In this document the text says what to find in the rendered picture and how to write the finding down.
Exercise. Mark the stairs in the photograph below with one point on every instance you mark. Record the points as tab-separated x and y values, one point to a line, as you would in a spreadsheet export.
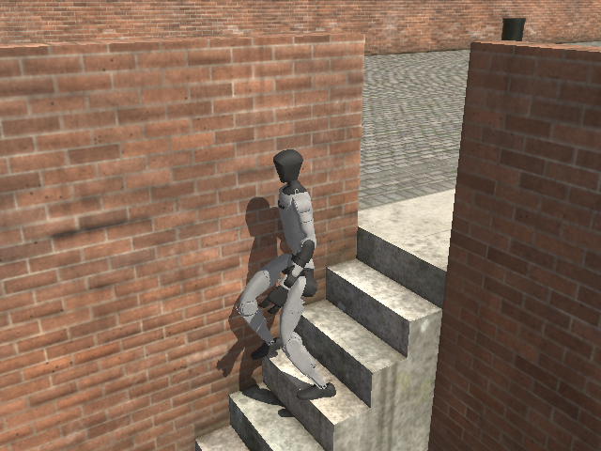
376	339

